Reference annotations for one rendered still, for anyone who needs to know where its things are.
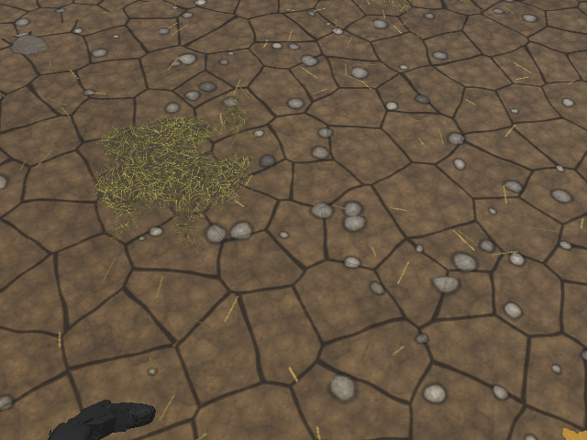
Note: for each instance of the left robot hand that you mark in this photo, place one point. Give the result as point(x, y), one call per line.
point(102, 419)

